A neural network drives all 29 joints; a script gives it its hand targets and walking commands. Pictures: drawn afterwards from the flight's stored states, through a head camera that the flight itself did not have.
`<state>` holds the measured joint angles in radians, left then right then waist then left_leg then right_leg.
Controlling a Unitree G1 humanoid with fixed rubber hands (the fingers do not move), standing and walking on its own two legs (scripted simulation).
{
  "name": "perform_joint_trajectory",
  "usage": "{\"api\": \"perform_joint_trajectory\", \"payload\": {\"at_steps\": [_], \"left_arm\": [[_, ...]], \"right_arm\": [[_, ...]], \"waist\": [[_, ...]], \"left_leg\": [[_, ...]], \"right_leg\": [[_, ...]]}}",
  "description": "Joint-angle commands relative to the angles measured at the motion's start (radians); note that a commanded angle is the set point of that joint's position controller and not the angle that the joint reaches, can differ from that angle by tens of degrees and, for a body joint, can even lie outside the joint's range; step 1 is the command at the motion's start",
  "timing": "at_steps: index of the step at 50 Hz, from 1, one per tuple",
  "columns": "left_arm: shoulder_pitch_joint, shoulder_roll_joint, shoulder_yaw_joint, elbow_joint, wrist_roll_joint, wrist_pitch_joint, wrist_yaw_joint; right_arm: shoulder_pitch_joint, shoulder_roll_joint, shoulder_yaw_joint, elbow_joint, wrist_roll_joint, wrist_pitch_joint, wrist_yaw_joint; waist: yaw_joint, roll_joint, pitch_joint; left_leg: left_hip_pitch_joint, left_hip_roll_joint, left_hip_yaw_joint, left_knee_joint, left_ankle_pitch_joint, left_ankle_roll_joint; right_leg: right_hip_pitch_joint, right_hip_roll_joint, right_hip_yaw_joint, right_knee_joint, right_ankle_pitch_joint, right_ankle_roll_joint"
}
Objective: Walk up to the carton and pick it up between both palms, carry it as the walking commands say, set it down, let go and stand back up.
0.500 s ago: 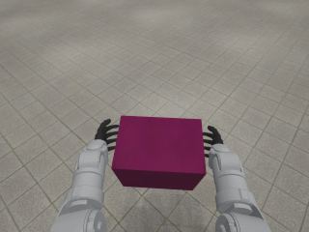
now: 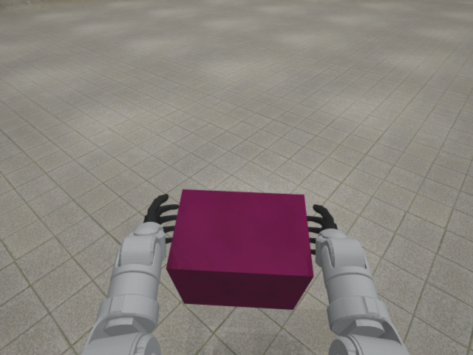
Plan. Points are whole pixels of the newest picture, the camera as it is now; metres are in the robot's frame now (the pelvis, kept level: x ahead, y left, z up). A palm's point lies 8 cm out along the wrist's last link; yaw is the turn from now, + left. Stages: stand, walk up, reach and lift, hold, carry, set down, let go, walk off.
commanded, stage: reach and lift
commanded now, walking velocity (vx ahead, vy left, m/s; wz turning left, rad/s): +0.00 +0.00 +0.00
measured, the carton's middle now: (240, 252) +0.34 -0.01 -0.03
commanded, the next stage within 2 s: hold in 0.94 s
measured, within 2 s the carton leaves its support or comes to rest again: neither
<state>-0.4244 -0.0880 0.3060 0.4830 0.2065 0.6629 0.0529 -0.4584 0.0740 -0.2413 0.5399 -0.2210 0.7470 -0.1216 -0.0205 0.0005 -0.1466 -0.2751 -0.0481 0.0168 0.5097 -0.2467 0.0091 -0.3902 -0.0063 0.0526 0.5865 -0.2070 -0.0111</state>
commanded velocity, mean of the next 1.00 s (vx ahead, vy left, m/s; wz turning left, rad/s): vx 0.00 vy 0.00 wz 0.00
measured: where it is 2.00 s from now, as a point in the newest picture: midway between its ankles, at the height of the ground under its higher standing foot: outside the picture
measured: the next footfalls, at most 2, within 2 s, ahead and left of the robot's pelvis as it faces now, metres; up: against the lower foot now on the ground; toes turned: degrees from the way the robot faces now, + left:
none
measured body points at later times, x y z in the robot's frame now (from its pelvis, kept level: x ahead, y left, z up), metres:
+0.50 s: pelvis +0.01 +0.00 +0.00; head -0.04 -0.02 +0.45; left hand +0.34 +0.15 +0.05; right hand +0.33 -0.17 +0.04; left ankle +0.01 +0.12 -0.73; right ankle +0.06 -0.11 -0.73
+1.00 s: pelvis -0.01 +0.00 +0.00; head -0.06 -0.02 +0.45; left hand +0.31 +0.15 +0.06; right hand +0.31 -0.17 +0.04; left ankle +0.01 +0.12 -0.73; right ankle +0.06 -0.11 -0.73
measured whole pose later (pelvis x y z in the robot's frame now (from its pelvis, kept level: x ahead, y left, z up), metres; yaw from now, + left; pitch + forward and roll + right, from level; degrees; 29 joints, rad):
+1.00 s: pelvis -0.01 +0.00 +0.00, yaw +0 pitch +0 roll +3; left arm -0.35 -0.11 0.30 0.40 0.24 0.69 0.01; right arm -0.40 0.09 -0.21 0.49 -0.24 0.76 -0.12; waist -0.02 0.00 -0.15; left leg -0.24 -0.05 0.02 0.45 -0.21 0.01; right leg -0.36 -0.01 0.05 0.54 -0.17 -0.01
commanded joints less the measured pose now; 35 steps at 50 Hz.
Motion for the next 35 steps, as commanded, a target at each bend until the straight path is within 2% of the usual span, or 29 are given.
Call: {"api": "perform_joint_trajectory", "payload": {"at_steps": [1, 4, 7, 8, 10, 11, 12, 13, 15, 17, 19, 22, 23, 26, 28, 29, 31, 33, 34, 35], "left_arm": [[-0.678, -1.049, -0.467, 0.021, -0.244, 0.003, -0.423], [-0.687, -1.062, -0.449, 0.035, -0.239, -0.002, -0.421], [-0.722, -1.084, -0.449, 0.008, -0.245, -0.02, -0.419], [-0.719, -1.077, -0.45, 0.004, -0.243, -0.02, -0.415], [-0.701, -1.063, -0.431, 0.018, -0.235, -0.017, -0.414], [-0.691, -1.057, -0.432, 0.019, -0.233, -0.017, -0.412], [-0.669, -1.052, -0.424, 0.018, -0.227, -0.019, -0.411], [-0.669, -1.063, -0.446, -0.006, -0.238, -0.02, -0.409], [-0.626, -1.063, -0.445, 0.006, -0.231, -0.01, -0.407], [-0.611, -1.046, -0.433, 0.009, -0.221, -0.01, -0.404], [-0.572, -1.057, -0.473, -0.038, -0.237, -0.008, -0.401], [-0.533, -1.064, -0.518, -0.095, -0.256, -0.002, -0.394], [-0.526, -1.059, -0.52, -0.097, -0.255, 0.001, -0.394], [-0.511, -1.033, -0.537, -0.128, -0.254, 0.003, -0.39], [-0.504, -1.028, -0.555, -0.138, -0.256, 0.009, -0.39], [-0.518, -1.019, -0.554, -0.156, -0.259, 0.007, -0.391], [-0.538, -1.033, -0.59, -0.204, -0.274, 0.003, -0.392], [-0.541, -1.05, -0.601, -0.199, -0.28, 0.005, -0.394], [-0.535, -1.041, -0.595, -0.182, -0.269, 0.014, -0.392], [-0.547, -1.039, -0.593, -0.185, -0.27, 0.009, -0.393]], "right_arm": [[-0.741, 1.093, 0.441, -0.135, 0.277, -0.064, 0.432], [-0.767, 1.082, 0.428, -0.118, 0.276, -0.072, 0.448], [-0.827, 1.099, 0.451, -0.174, 0.299, -0.091, 0.456], [-0.812, 1.094, 0.449, -0.151, 0.296, -0.09, 0.46], [-0.787, 1.104, 0.444, -0.133, 0.289, -0.084, 0.459], [-0.785, 1.103, 0.449, -0.131, 0.287, -0.084, 0.462], [-0.793, 1.113, 0.464, -0.16, 0.301, -0.089, 0.462], [-0.797, 1.117, 0.491, -0.196, 0.31, -0.091, 0.462], [-0.746, 1.107, 0.475, -0.182, 0.293, -0.084, 0.457], [-0.762, 1.111, 0.494, -0.206, 0.302, -0.084, 0.457], [-0.714, 1.115, 0.528, -0.24, 0.317, -0.082, 0.456], [-0.663, 1.125, 0.56, -0.281, 0.319, -0.076, 0.448], [-0.653, 1.125, 0.555, -0.273, 0.316, -0.073, 0.446], [-0.606, 1.13, 0.569, -0.275, 0.318, -0.066, 0.44], [-0.561, 1.122, 0.557, -0.253, 0.301, -0.06, 0.437], [-0.583, 1.131, 0.564, -0.268, 0.309, -0.064, 0.436], [-0.576, 1.147, 0.585, -0.293, 0.32, -0.067, 0.437], [-0.609, 1.136, 0.602, -0.334, 0.323, -0.07, 0.436], [-0.578, 1.126, 0.576, -0.285, 0.312, -0.062, 0.437], [-0.598, 1.121, 0.581, -0.299, 0.313, -0.066, 0.437]], "waist": [[-0.001, -0.04, -0.255], [0.007, -0.031, -0.242], [0.031, -0.015, -0.316], [0.033, -0.007, -0.304], [0.045, -0.036, -0.289], [0.05, -0.037, -0.299], [0.07, -0.035, -0.314], [0.073, -0.045, -0.344], [0.064, -0.04, -0.335], [0.086, -0.047, -0.341], [0.082, -0.028, -0.374], [0.079, -0.049, -0.425], [0.076, -0.036, -0.426], [0.08, -0.046, -0.416], [0.061, -0.038, -0.376], [0.068, -0.049, -0.378], [0.066, -0.028, -0.41], [0.055, -0.029, -0.397], [0.05, -0.013, -0.349], [0.049, -0.014, -0.343]], "left_leg": [[-0.016, -0.029, -0.07, -0.153, 0.003, 0.011], [-0.039, -0.014, -0.072, -0.168, -0.044, 0.01], [-0.019, -0.014, -0.074, -0.159, -0.024, 0.015], [-0.024, -0.013, -0.073, -0.165, -0.022, 0.012], [-0.017, -0.016, -0.067, -0.16, -0.014, 0.015], [-0.002, -0.016, -0.067, -0.159, 0.005, 0.015], [0.006, -0.023, -0.062, -0.149, 0.033, 0.016], [0.034, -0.024, -0.062, -0.14, 0.089, 0.015], [0.041, -0.027, -0.066, -0.142, 0.116, 0.011], [0.041, -0.029, -0.06, -0.141, 0.127, 0.012], [0.08, -0.035, -0.06, -0.133, 0.212, 0.008], [0.12, -0.039, -0.068, -0.127, 0.303, 0.006], [0.127, -0.039, -0.071, -0.127, 0.307, 0.003], [0.119, -0.04, -0.077, -0.137, 0.316, 0.005], [0.121, -0.041, -0.078, -0.143, 0.3, 0.002], [0.112, -0.039, -0.076, -0.142, 0.28, 0.006], [0.115, -0.042, -0.077, -0.134, 0.284, 0.005], [0.105, -0.038, -0.081, -0.133, 0.249, 0.005], [0.088, -0.041, -0.08, -0.14, 0.215, 0.003], [0.066, -0.039, -0.085, -0.142, 0.2, 0.005]], "right_leg": [[0.434, 0.074, 0.004, -0.175, 0.045, 0.033], [0.433, 0.079, -0.001, -0.162, 0.02, 0.027], [0.449, 0.084, 0.0, -0.143, 0.036, 0.026], [0.438, 0.087, -0.006, -0.142, 0.039, 0.028], [0.429, 0.083, -0.002, -0.153, 0.026, 0.031], [0.421, 0.085, -0.001, -0.155, 0.036, 0.03], [0.431, 0.079, 0.006, -0.157, 0.054, 0.03], [0.431, 0.083, 0.005, -0.155, 0.094, 0.03], [0.436, 0.083, 0.003, -0.159, 0.124, 0.03], [0.439, 0.086, 0.003, -0.161, 0.13, 0.036], [0.453, 0.087, 0.005, -0.159, 0.214, 0.034], [0.483, 0.092, 0.006, -0.153, 0.31, 0.039], [0.474, 0.091, 0.01, -0.156, 0.311, 0.039], [0.496, 0.092, 0.011, -0.162, 0.341, 0.044], [0.472, 0.092, 0.009, -0.172, 0.323, 0.043], [0.485, 0.092, 0.012, -0.171, 0.308, 0.047], [0.496, 0.089, 0.017, -0.166, 0.31, 0.044], [0.482, 0.093, 0.015, -0.164, 0.266, 0.038], [0.458, 0.09, 0.013, -0.172, 0.231, 0.035], [0.472, 0.091, 0.014, -0.169, 0.223, 0.034]]}}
